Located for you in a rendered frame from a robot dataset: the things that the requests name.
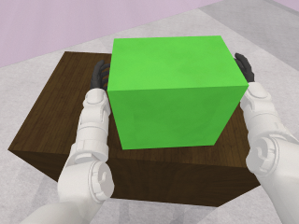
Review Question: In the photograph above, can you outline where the robot left upper arm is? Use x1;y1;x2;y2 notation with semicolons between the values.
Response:
20;160;115;224

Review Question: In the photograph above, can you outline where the pedestal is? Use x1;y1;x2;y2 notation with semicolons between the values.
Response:
7;51;261;207

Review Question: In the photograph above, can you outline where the right robot hand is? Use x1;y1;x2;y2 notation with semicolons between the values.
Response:
234;52;255;83

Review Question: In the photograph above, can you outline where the left robot hand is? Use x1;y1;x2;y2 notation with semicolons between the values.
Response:
90;60;111;91

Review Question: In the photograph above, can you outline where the robot right upper arm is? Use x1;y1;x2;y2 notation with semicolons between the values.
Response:
246;136;299;224

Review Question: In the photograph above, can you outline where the robot right forearm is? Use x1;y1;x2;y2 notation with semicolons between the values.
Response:
240;82;299;147

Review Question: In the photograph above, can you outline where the robot left forearm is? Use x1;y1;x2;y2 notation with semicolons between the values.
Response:
57;88;111;199

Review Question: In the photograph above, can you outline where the carton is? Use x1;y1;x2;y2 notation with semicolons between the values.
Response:
107;35;249;150

